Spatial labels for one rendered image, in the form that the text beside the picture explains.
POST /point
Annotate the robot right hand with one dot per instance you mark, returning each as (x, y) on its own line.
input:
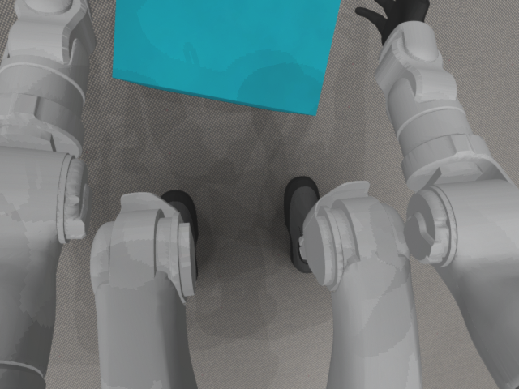
(398, 11)

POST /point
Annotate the right robot thigh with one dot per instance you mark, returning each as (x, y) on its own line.
(375, 328)

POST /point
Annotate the robot right upper arm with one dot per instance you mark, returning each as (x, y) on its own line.
(469, 233)

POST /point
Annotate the carton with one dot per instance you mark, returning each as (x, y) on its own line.
(267, 54)

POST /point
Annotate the left robot forearm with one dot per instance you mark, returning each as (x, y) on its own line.
(44, 75)

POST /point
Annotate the robot left upper arm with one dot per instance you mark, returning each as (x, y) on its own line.
(45, 201)

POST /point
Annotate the robot thigh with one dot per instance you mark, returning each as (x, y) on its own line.
(375, 328)
(141, 318)

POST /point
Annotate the right robot forearm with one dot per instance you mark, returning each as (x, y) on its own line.
(430, 124)

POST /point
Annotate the left robot thigh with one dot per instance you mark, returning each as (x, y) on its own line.
(141, 318)

